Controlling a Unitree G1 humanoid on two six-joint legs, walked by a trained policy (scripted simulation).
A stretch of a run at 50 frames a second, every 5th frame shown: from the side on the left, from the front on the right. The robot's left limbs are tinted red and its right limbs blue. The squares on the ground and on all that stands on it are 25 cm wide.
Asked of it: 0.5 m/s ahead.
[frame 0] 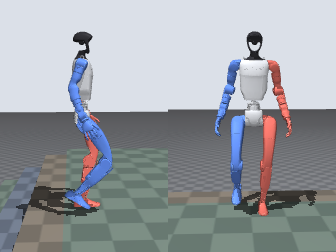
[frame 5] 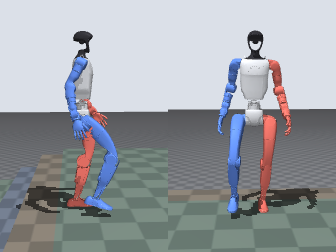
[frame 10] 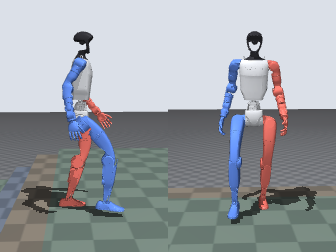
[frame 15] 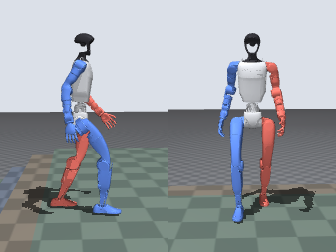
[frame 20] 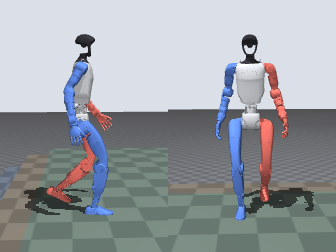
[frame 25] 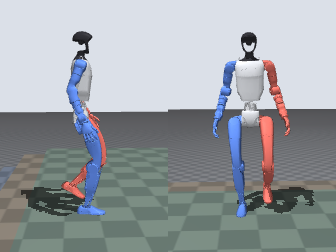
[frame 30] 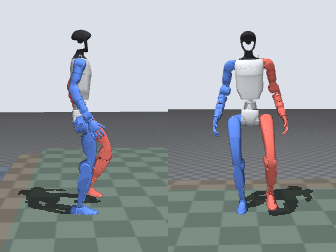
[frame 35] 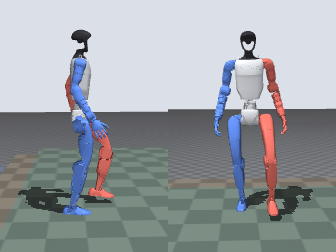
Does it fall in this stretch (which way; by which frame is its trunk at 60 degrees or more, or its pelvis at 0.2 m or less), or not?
no
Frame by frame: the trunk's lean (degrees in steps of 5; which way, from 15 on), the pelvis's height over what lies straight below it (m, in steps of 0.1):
0: 0, 0.8
5: 0, 0.8
10: 0, 0.8
15: 5, 0.8
20: 5, 0.8
25: 0, 0.8
30: 0, 0.8
35: 0, 0.8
